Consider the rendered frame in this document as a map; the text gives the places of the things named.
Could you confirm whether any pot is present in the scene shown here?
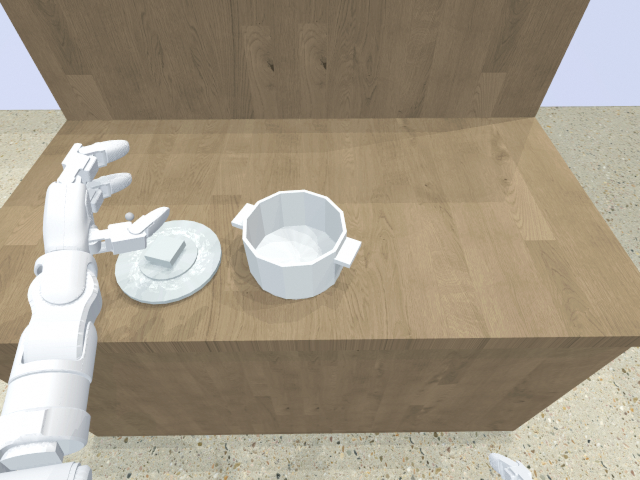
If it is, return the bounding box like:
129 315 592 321
231 190 361 299

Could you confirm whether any knob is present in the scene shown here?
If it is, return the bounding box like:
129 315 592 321
144 235 186 266

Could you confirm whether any lid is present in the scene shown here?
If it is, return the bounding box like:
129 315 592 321
115 220 222 304

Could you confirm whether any left robot hand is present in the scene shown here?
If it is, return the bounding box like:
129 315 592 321
43 140 170 256

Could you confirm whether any right robot hand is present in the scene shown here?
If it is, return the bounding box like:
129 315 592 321
489 453 533 480

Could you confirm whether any robot left forearm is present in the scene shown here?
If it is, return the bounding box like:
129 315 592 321
0 250 102 473

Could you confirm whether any table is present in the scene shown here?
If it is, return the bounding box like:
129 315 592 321
0 0 640 437

